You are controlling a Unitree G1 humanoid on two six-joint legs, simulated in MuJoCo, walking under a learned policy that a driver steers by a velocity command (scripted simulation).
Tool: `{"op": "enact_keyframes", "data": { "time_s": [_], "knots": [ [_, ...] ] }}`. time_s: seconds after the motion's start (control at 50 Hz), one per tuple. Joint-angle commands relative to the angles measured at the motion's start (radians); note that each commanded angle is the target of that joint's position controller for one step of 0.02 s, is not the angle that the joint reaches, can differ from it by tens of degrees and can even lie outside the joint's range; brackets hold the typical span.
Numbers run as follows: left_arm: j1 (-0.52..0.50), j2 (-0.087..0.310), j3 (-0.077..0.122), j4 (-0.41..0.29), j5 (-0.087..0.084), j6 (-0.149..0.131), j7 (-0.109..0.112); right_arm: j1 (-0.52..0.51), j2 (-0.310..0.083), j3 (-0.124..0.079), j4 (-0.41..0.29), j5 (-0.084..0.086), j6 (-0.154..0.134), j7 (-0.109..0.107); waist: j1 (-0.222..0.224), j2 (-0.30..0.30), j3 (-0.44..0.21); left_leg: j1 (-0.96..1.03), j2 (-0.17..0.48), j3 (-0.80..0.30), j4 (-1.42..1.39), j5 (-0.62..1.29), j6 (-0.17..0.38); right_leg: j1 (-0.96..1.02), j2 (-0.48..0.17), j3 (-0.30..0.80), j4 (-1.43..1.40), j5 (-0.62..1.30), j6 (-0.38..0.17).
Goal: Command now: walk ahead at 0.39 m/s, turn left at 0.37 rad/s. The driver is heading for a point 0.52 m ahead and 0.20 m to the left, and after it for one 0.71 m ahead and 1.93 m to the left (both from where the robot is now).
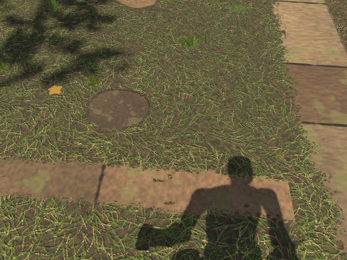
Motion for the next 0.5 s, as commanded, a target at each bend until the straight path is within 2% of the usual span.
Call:
{"op": "enact_keyframes", "data": {
  "time_s": [0.02,0.08,0.14,0.2,0.22,0.24,0.26,0.28,0.3,0.32,0.34,0.36,0.38,0.42,0.5],
  "knots": [
    [-0.006,0.062,0.017,-0.069,0.013,0.006,0.013,-0.049,-0.182,-0.042,-0.072,0.000,-0.014,-0.022,0.049,0.083,-0.026,0.013,0.258,-0.232,-0.152,0.426,0.187,-0.042,-0.004,0.008,-0.148,0.095,0.046],
    [-0.094,0.042,0.009,-0.094,0.010,0.008,0.008,-0.009,-0.194,-0.051,-0.063,0.011,0.007,-0.038,0.019,0.101,-0.052,-0.031,0.187,-0.153,-0.096,0.501,0.124,0.059,0.061,-0.010,-0.349,0.289,0.052],
    [-0.167,0.050,0.009,-0.123,-0.001,0.013,0.001,0.034,-0.187,-0.051,-0.048,0.020,0.032,-0.050,-0.005,0.121,-0.068,0.002,0.187,-0.200,-0.043,0.407,0.095,0.102,0.102,0.011,-0.457,0.358,0.052],
    [-0.151,0.097,0.023,-0.125,0.004,0.009,-0.005,0.011,-0.182,-0.055,-0.063,0.020,0.050,-0.065,0.020,0.136,-0.082,0.071,0.210,-0.304,0.053,0.316,0.074,0.138,0.097,0.059,-0.537,0.306,0.035],
    [-0.112,0.111,0.028,-0.113,0.007,0.003,-0.005,-0.015,-0.174,-0.055,-0.077,0.019,0.054,-0.069,0.043,0.140,-0.093,0.076,0.200,-0.327,0.104,0.291,0.060,0.185,0.092,0.057,-0.573,0.313,0.021],
    [-0.060,0.125,0.034,-0.099,0.016,-0.004,-0.001,-0.036,-0.151,-0.049,-0.093,0.018,0.057,-0.069,0.071,0.121,-0.118,0.057,0.150,-0.320,0.191,0.237,0.031,0.280,0.067,0.047,-0.644,0.402,-0.003],
    [0.010,0.181,0.045,-0.098,0.036,-0.007,0.008,-0.024,-0.098,-0.032,-0.120,0.003,0.054,-0.067,0.080,0.011,-0.225,-0.043,0.072,-0.262,0.400,0.033,-0.011,0.492,-0.093,0.165,-0.611,0.674,-0.066],
    [0.009,0.198,0.042,-0.114,0.045,0.012,0.015,0.185,-0.037,-0.018,-0.097,-0.002,0.050,-0.062,-0.003,-0.226,-0.331,-0.270,-0.061,-0.172,0.651,-0.605,-0.070,0.751,-0.330,0.402,-0.544,0.992,-0.224],
    [0.016,0.164,0.041,-0.113,0.015,0.032,0.007,0.246,-0.130,-0.030,-0.087,0.018,0.056,-0.059,-0.001,-0.246,-0.392,-0.352,0.007,-0.149,0.801,-0.606,-0.092,0.739,-0.407,0.554,-0.600,0.732,-0.290],
    [-0.028,0.102,0.025,-0.137,0.007,0.041,0.009,0.154,-0.197,-0.053,-0.089,0.028,0.075,-0.066,0.025,-0.127,-0.288,-0.395,0.049,-0.133,0.870,-0.517,-0.120,0.651,-0.326,0.460,-0.636,0.531,-0.254],
    [-0.072,0.083,0.017,-0.140,0.011,0.052,0.011,0.081,-0.207,-0.061,-0.105,0.027,0.097,-0.074,0.027,-0.071,-0.214,-0.409,0.075,-0.108,0.879,-0.442,-0.139,0.550,-0.266,0.356,-0.664,0.395,-0.215],
    [-0.112,0.076,0.013,-0.145,0.015,0.060,0.013,0.054,-0.203,-0.067,-0.113,0.021,0.119,-0.081,0.021,-0.068,-0.159,-0.393,0.097,-0.099,0.885,-0.395,-0.152,0.451,-0.229,0.286,-0.697,0.305,-0.205],
    [-0.138,0.092,0.016,-0.141,0.023,0.067,0.015,0.052,-0.182,-0.066,-0.123,0.019,0.132,-0.081,0.008,-0.096,-0.124,-0.345,0.108,-0.082,0.882,-0.351,-0.160,0.355,-0.201,0.224,-0.732,0.253,-0.206],
    [-0.147,0.096,0.020,-0.130,0.031,0.069,0.021,0.052,-0.136,-0.059,-0.141,0.019,0.137,-0.079,0.004,-0.125,-0.097,-0.291,0.108,-0.037,0.819,-0.299,-0.163,0.285,-0.160,0.119,-0.776,0.239,-0.213],
    [-0.129,0.118,0.031,-0.109,0.018,0.073,0.035,-0.014,-0.110,-0.048,-0.186,0.011,0.131,-0.068,0.029,-0.099,-0.134,-0.263,0.148,-0.022,0.648,-0.250,-0.157,0.350,-0.206,0.061,-0.784,0.287,-0.249]
  ]
}}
